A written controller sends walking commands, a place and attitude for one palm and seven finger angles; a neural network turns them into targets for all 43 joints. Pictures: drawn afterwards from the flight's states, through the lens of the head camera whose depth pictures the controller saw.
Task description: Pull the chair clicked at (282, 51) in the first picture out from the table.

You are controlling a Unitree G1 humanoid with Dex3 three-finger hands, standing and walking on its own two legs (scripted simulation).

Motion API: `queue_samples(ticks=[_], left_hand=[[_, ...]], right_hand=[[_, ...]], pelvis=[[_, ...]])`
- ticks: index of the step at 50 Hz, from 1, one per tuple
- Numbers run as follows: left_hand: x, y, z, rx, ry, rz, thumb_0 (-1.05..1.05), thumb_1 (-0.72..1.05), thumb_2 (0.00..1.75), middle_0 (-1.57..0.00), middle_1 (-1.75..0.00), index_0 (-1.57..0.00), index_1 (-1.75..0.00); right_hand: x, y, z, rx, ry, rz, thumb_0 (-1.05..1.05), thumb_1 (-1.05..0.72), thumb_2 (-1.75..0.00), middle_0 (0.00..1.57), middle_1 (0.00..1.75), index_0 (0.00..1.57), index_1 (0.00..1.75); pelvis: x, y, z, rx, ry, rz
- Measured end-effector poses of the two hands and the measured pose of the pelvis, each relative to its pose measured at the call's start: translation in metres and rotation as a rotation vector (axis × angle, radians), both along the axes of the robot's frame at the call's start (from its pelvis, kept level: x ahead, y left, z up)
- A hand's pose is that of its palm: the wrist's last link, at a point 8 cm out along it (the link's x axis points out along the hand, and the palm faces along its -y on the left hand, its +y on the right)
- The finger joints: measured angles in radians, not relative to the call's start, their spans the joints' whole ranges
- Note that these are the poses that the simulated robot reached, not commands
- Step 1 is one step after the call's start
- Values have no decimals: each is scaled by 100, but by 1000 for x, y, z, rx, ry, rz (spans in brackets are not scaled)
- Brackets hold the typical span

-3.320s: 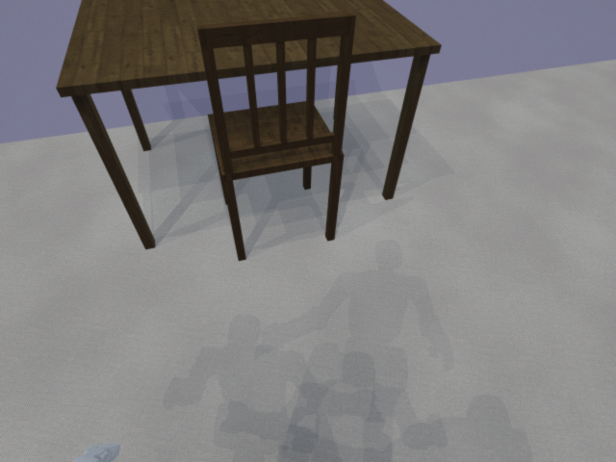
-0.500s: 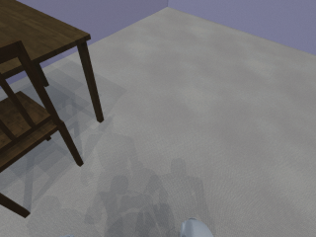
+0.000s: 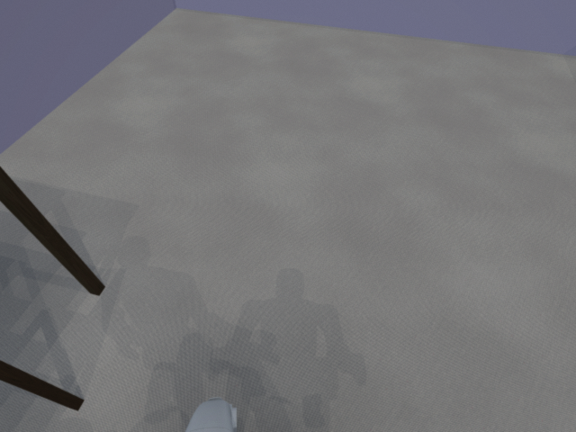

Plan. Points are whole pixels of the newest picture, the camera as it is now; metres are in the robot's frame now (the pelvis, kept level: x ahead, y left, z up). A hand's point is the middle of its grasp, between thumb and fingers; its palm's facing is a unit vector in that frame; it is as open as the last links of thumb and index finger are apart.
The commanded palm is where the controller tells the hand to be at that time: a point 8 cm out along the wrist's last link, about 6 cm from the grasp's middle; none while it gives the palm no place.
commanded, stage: walk to a spot facing it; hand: left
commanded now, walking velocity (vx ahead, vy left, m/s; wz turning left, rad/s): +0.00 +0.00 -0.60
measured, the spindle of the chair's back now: out of the picture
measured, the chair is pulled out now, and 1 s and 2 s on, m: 0.00 0.00 0.00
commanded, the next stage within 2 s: turn to face it in 1.84 s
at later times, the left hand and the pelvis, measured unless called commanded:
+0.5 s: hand (129, 414) +0.17 +0.27 -0.17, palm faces -0.20 -0.96 -0.19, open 7.4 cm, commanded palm none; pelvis +0.08 +0.08 +0.01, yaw -18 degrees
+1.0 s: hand (230, 333) +0.30 +0.12 -0.15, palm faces -0.58 -0.77 -0.25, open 7.4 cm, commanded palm none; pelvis +0.08 +0.04 +0.00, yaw -37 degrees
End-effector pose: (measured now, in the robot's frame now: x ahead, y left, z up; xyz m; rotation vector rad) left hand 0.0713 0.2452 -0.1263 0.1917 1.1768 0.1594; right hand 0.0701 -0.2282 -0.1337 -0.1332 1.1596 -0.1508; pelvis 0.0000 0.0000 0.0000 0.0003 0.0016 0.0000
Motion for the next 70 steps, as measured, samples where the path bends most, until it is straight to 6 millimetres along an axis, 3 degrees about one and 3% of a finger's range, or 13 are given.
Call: queue_samples(ticks=[7,11,13,19,26,30,35,39,42,48,57,65,70], left_hand=[[-4,37,0,14,69,41,1,92,90,-20,-30,-20,-30],[3,62,-14,1,112,49,1,91,90,-20,-30,-20,-30],[12,71,-20,-9,133,35,1,91,90,-20,-30,-20,-30],[51,84,-16,-29,166,-81,1,91,90,-20,-30,-20,-30],[117,68,-10,-30,137,-223,1,91,90,-19,-30,-20,-30],[161,41,-7,-22,97,-331,1,91,90,-19,-30,-20,-30],[215,-13,0,4,2,-490,1,91,90,-19,-30,-20,-30],[244,-52,5,20,-109,-577,1,91,90,-20,-30,-20,-30],[250,-68,14,22,-128,-606,1,91,90,-20,-30,-20,-30],[250,-82,16,5,-98,-675,1,91,90,-20,-30,-20,-30],[256,-62,-13,-42,-19,-720,1,90,90,-20,-30,-20,-30],[259,-41,-12,-18,88,-775,1,91,90,-20,-30,-20,-30],[259,-51,-8,8,127,-834,1,91,90,-20,-30,-20,-30]], right_hand=[[97,24,23,-27,-159,45,1,-91,-90,20,30,20,30],[125,39,32,-73,-211,42,1,-91,-90,20,30,20,30],[126,45,35,-93,-214,36,1,-91,-90,20,30,20,30],[91,51,46,-118,-145,-72,1,-91,-90,21,30,20,30],[11,50,36,-110,16,-269,1,-91,-90,21,30,20,30],[-43,50,25,-84,117,-391,1,-91,-90,21,30,20,30],[-107,48,4,-33,217,-533,1,-91,-90,21,30,20,30],[-141,43,-15,-1,279,-601,1,-91,-90,20,30,20,30],[-141,39,-13,0,266,-633,1,-91,-90,20,30,20,30],[-114,32,-2,-20,136,-670,1,-91,-90,20,30,20,30],[-75,43,16,-112,-1,-704,1,-91,-90,20,30,20,30],[-92,78,32,-110,35,-782,1,-91,-90,21,30,20,30],[-119,96,28,-76,72,-871,1,-91,-90,21,30,20,30]], pelvis=[[30,28,3,1,10,-73],[49,50,-4,-19,13,-112],[54,58,-5,-15,7,-138],[69,73,7,-35,-2,-234],[80,75,12,-44,4,-330],[82,68,9,-36,6,-391],[80,49,0,-14,9,-471],[76,36,-12,-9,6,-510],[75,33,-7,-5,-3,-550],[75,35,1,4,0,-624],[90,63,-7,-6,20,-734],[98,74,7,-27,17,-843],[96,72,10,-35,19,-907]])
